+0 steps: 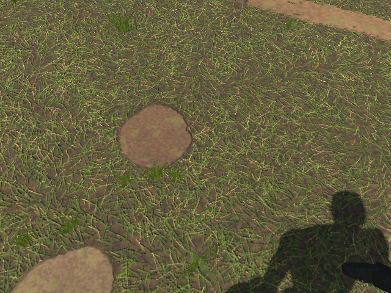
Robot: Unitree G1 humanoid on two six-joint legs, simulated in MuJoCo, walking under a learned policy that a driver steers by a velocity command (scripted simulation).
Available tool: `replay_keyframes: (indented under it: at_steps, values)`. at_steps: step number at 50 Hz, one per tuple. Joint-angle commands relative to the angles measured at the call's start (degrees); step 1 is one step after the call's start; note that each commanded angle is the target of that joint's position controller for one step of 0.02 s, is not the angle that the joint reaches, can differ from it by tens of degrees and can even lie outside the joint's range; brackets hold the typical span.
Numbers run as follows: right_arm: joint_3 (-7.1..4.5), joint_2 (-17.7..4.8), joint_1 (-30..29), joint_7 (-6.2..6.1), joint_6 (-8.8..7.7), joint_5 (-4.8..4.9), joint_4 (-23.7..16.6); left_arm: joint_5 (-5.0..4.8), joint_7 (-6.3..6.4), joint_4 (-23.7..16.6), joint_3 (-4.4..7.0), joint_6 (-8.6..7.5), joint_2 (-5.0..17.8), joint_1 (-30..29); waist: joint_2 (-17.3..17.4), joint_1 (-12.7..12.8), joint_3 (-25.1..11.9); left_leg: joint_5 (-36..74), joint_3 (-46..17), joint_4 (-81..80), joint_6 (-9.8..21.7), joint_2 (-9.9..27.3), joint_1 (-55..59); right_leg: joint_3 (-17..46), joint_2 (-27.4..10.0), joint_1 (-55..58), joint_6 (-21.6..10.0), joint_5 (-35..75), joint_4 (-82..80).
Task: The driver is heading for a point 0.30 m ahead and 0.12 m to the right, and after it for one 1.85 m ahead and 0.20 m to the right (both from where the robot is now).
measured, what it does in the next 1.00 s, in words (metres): walks ahead, turning right: right foot, then left foot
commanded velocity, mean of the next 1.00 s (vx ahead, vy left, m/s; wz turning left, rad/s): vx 0.28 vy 0.00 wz -0.22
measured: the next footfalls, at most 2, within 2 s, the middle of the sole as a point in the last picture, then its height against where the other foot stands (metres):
right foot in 0.48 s outside the picture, level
left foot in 0.90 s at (189, 265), level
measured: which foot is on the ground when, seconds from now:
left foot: down 0.00-0.46, up 0.48-0.88, down 0.90-1.00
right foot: up 0.00-0.46, down 0.48-1.00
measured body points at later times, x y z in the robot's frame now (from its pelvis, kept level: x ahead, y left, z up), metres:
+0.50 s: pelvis +0.28 -0.04 -0.01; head +0.32 -0.05 +0.44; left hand +0.51 +0.17 -0.10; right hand +0.28 -0.34 -0.13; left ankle +0.11 +0.09 -0.69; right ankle +0.39 -0.14 -0.72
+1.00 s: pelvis +0.41 -0.05 +0.01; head +0.43 -0.04 +0.46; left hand +0.63 +0.14 -0.10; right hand +0.44 -0.33 -0.10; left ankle +0.48 +0.09 -0.72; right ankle +0.39 -0.14 -0.72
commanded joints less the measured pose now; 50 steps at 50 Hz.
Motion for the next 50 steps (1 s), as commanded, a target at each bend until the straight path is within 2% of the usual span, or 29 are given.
replay_keyframes:
  at_steps: [1, 2, 3, 4, 7, 10, 14, 17, 19, 21, 22, 23, 24, 25, 26, 27, 28, 29, 30, 32, 35, 38, 43, 45, 46, 47, 48, 49, 50]
  values:
    - [-3.44, -10.77, 17.94, -0.39, -1.04, -0.17, 1.44, -2.23, -0.68, -7.83, 1.05, -3.26, 8.42, -6.11, 6.44, -10.19, -14.94, -1.59, -32.34, -16.55, 13.17, 19.27, 42.64, 8.5, 0.61, -38.81, -2.41, 0.94, 26.35]
    - [-2.88, -9.06, 14.31, -0.42, -1.39, -0.16, 1.68, -1.63, -0.3, -7.45, 0.79, -3.34, 7.34, -6.79, 2.97, -7.8, -10.86, 4.25, -25.51, -17.16, 11.48, 17.24, 34.87, 8.42, -1.9, -36.98, -2.48, 5.97, 22.75]
    - [-2.35, -7.13, 11.42, -0.39, -1.67, -0.52, 1.63, -0.66, -0.21, -6.85, 1.0, -2.97, 7.18, -6.4, 3.11, -5.91, -8.05, 8.23, -20.45, -18.81, 10.61, 15.37, 28.54, 8.63, -3.31, -34.21, -2.03, 9.17, 19.52]
    - [-1.98, -5.92, 9.79, -0.46, -2.08, -1.14, 1.58, -0.65, -0.44, -6.09, 1.06, -2.17, 6.69, -4.24, 4.44, -3.97, -7.48, 9.36, -17.57, -20.9, 10.12, 14.4, 24.29, 9.4, -4.41, -30.49, -1.69, 11.82, 18.41]
    - [-2.21, -6.18, 8.74, -0.71, -3.72, -1.39, 3.34, -0.74, -0.31, -5.11, 0.8, 0.02, 4.17, -2.78, 3.67, -2.21, -4.99, 11.4, -11.13, -26.0, 10.38, 14.13, 18.5, 10.02, -4.13, -29.13, -0.08, 16.33, 15.36]
    - [-2.37, -6.5, 10.04, -1.48, -4.29, -2.06, 5.4, -0.47, -0.1, -6.37, 0.83, 0.42, 3.46, -6.98, 2.66, -3.4, -1.87, 12.81, -5.06, -27.74, 8.89, 13.31, 19.07, 12.15, -2.84, -33.67, 0.9, 25.16, 7.73]
    - [-2.38, -7.57, 10.55, -2.1, -4.31, -1.66, 6.9, -0.17, -1.33, -8.1, 0.14, -0.32, 1.8, -12.95, 2.26, -5.73, 0.05, 13.08, 1.95, -28.95, 6.12, 12.11, 20.57, 8.64, -0.84, -31.47, -0.03, 37.07, -6.23]
    - [-2.74, -8.51, 13.68, -2.38, -3.57, -1.06, 9.1, -0.09, -2.4, -10.5, -0.41, -0.46, 1.03, -17.57, 1.29, -7.84, 1.7, 15.4, 3.89, -27.5, 5.5, 14.2, 26.89, 6.99, -0.18, -33.55, -1.61, 36.42, -11.82]
    - [-2.95, -9.17, 13.27, -2.89, -2.25, -0.73, 9.68, 0.51, -3.33, -12.26, -0.28, -0.62, 1.42, -18.92, 1.72, -7.44, 2.09, 27.42, 5.5, -22.4, 4.37, 14.94, 30.69, 4.64, 1.26, -34.0, -2.82, 31.98, -14.6]
    - [-3.34, -10.82, 12.07, -3.93, -0.93, -0.35, 9.24, 0.92, -4.12, -12.92, 0.64, -0.71, 3.3, -15.61, 4.49, -5.09, -1.94, 46.64, 6.61, -13.98, 2.44, 14.82, 33.14, 1.25, 4.78, -28.33, -4.4, 26.47, -14.81]
    - [-3.49, -11.36, 11.32, -4.46, -0.32, -0.28, 8.88, 0.87, -4.16, -11.96, 1.55, -0.61, 4.95, -10.38, 5.52, -2.47, -5.29, 52.96, 7.12, -7.0, 1.24, 14.05, 33.02, -0.03, 7.09, -22.29, -5.37, 24.74, -14.95]
    - [-3.31, -11.09, 10.14, -4.8, 0.07, -0.05, 8.41, 0.81, -3.66, -10.24, 3.01, -0.6, 7.61, -2.55, 4.49, 1.85, -9.3, 51.35, 8.19, 4.03, -0.75, 11.85, 29.47, 0.24, 9.07, -11.63, -7.1, 28.99, -18.85]
    - [-2.53, -9.32, 11.63, -4.84, -0.41, -0.87, 7.48, 0.84, -2.37, -9.7, 4.39, -0.28, 11.93, 2.91, -1.99, 4.12, -14.34, 31.99, 8.51, 20.69, -4.21, 7.9, 18.26, 9.36, 3.23, 3.48, -10.21, 47.43, -20.13]
    - [-0.09, -1.34, 21.26, -3.39, -1.61, -3.49, 6.03, 1.63, -1.58, -11.29, 4.73, -0.11, 17.39, 0.24, -16.81, -4.09, -22.5, -29.25, 3.74, 43.93, -8.82, -3.57, -6.11, 36.07, -13.95, 25.65, -23.34, 70.6, -15.83]
    - [-0.6, -7.34, 19.48, -2.25, -2.76, -1.86, 7.66, 1.66, -1.57, -13.31, 3.93, 0.13, 13.31, 1.84, -8.1, 1.47, -34.52, -30.4, -8.64, 50.69, -8.04, -3.32, -7.59, 44.19, -16.69, 28.56, -26.87, 64.61, -20.81]
    - [-1.25, -9.34, 13.29, -1.96, -2.87, 0.56, 6.17, 1.5, -1.46, -14.06, 3.11, 0.37, 10.22, -2.0, -4.66, 2.03, -27.59, -25.58, -9.21, 48.59, -6.75, 0.22, -10.31, 35.68, -14.26, 22.84, -23.83, 60.32, -22.53]
    - [-0.97, -8.63, 10.22, -2.52, -2.61, 0.33, 5.45, 0.44, -1.19, -13.92, 2.44, 0.63, 7.55, -5.21, -0.33, 0.52, -19.06, -21.22, -7.18, 43.59, -6.48, 2.78, -12.07, 29.77, -11.46, 14.02, -20.81, 55.84, -23.94]
    - [-1.12, -8.53, 8.71, -3.23, -1.83, -0.44, 5.82, 0.19, -0.81, -14.14, 1.66, 1.01, 5.53, -7.71, 0.95, -0.99, -13.73, -18.99, -6.34, 39.77, -6.78, 4.43, -10.56, 26.08, -9.65, 5.31, -19.24, 53.6, -25.93]
    - [-1.41, -8.79, 9.62, -3.54, -0.76, -0.55, 5.72, 1.02, -0.6, -14.31, 1.41, 1.18, 5.22, -8.71, -0.78, -2.97, -11.73, -17.31, -6.49, 37.26, -6.82, 5.24, -5.76, 23.98, -8.36, -2.15, -18.72, 52.66, -28.0]
    - [-1.19, -6.96, 12.88, -4.05, 0.66, -0.71, 6.57, 1.9, -0.69, -14.26, 1.56, 1.05, 5.96, -10.27, -3.16, -5.2, -10.66, -16.1, -5.21, 32.33, -7.68, 4.84, -0.26, 20.16, -6.7, -9.77, -18.63, 54.35, -30.23]
    - [-0.64, -5.1, 13.25, -4.78, 1.11, -1.29, 7.24, 1.79, -0.16, -13.54, 1.72, 1.04, 6.55, -11.15, -4.27, -5.54, -12.54, -10.91, -4.66, 22.46, -8.89, 4.74, 1.76, 16.11, -5.36, -10.36, -17.54, 57.2, -29.98]
    - [-0.57, -4.91, 10.63, -4.65, 1.55, -0.98, 7.4, 1.71, 0.38, -13.08, 1.46, 2.04, 6.11, -12.32, -5.48, -4.41, -13.02, -4.03, -4.77, 14.13, -9.08, 5.02, 4.92, 14.76, -4.03, -10.83, -15.61, 44.85, -30.84]
    - [-0.85, -4.86, 7.04, -4.18, 1.46, -0.94, 7.11, 1.84, 0.05, -11.0, 0.3, 2.91, 4.11, -12.18, -6.85, -3.31, -8.85, -3.11, -4.19, -0.42, -7.71, 3.98, 10.14, 18.09, -3.99, -11.29, -13.7, 24.79, -29.65]
    - [-0.79, -5.16, 7.83, -3.8, 0.68, -2.04, 7.42, 1.63, -0.12, -9.81, -0.78, 2.63, 1.7, -10.33, -4.63, -4.32, -8.03, 7.23, -5.52, -11.64, -5.68, 5.03, 17.62, 17.93, -1.35, -12.75, -9.21, 21.01, -26.7]
    - [-1.37, -8.59, 7.98, -4.04, 0.46, -2.48, 6.86, 2.64, -0.19, -9.51, -1.08, 2.14, 0.93, -7.7, 0.72, -2.3, -8.83, 17.4, -10.86, -11.39, -3.58, 10.67, 21.11, 15.66, 2.02, -14.34, -6.31, 16.28, -22.69]
    - [-1.77, -10.41, 5.35, -4.21, 0.74, -2.15, 7.27, 2.7, -0.46, -8.98, -1.06, 1.7, 0.04, -3.45, 8.89, 1.97, -8.89, 16.33, -12.8, -9.93, 0.03, 12.91, 20.12, 11.22, 6.34, -15.04, -4.18, 10.16, -22.07]
    - [-1.17, -6.19, 4.85, -3.77, 0.87, -1.75, 7.69, 2.87, -0.29, -8.79, -1.17, 1.95, 0.71, -6.09, 8.99, 0.0, -9.13, 4.75, -11.66, -11.01, 0.14, 10.81, 14.83, 9.61, 6.05, -9.82, -2.72, 12.32, -22.41]
    - [-0.8, -4.68, 4.72, -3.38, 0.76, -1.84, 7.72, 2.51, -0.11, -9.08, -0.66, 2.49, 2.42, -9.33, 6.96, -1.68, -6.99, -0.4, -9.7, -11.12, -1.65, 8.06, 13.11, 9.97, 5.97, -9.68, -2.77, 14.32, -22.36]
    - [-0.81, -4.99, 4.82, -3.22, 0.54, -2.0, 7.92, 2.17, 0.17, -9.08, -0.48, 3.1, 2.61, -10.65, 5.74, -2.38, -5.99, -0.27, -8.29, -10.58, -2.96, 6.75, 12.79, 10.53, 5.56, -9.98, -3.3, 16.09, -22.2]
